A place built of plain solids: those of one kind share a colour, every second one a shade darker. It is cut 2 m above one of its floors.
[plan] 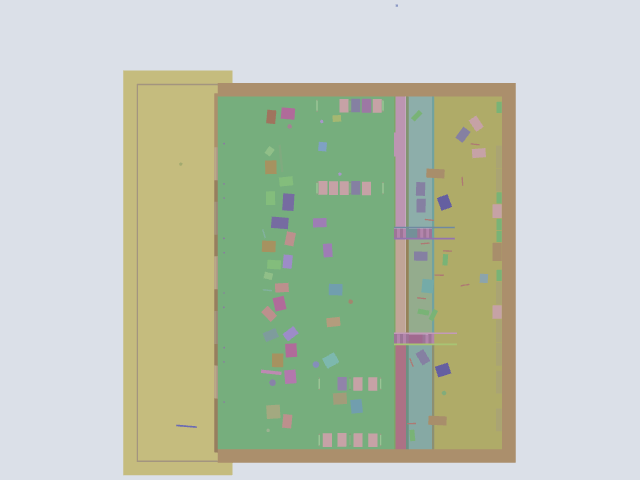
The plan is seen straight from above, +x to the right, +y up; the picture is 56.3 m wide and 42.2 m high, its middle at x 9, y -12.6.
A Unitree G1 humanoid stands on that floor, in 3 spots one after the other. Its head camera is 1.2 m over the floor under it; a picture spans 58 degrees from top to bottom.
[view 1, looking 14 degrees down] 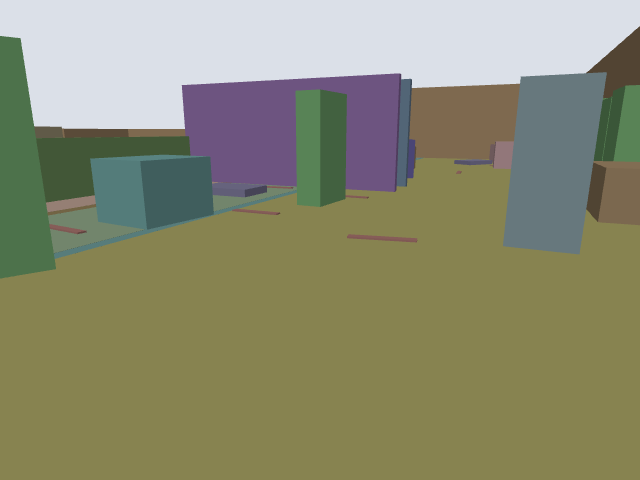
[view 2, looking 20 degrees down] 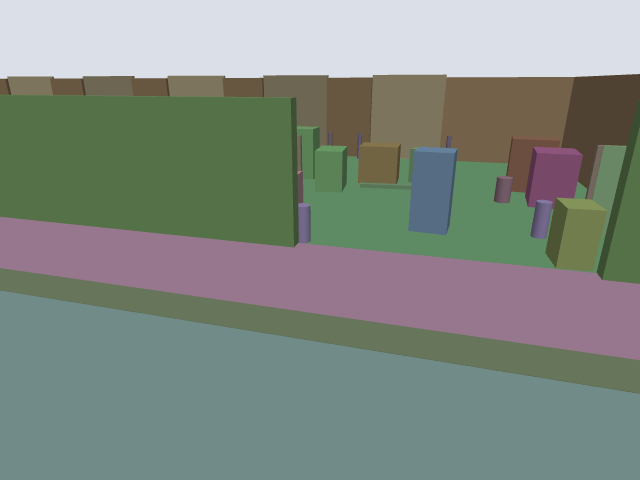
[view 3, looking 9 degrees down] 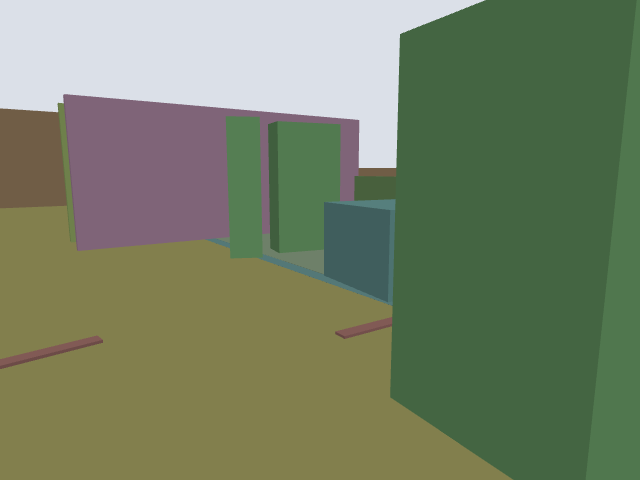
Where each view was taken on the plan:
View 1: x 23.06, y -21.29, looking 114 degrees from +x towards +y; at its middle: floor_deck4a_floorboards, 4.96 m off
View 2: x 18.57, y -4.21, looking -164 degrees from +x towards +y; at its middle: floor_hall_concrete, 8.82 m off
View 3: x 21.75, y -13.30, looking -125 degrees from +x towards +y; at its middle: cabinet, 6.66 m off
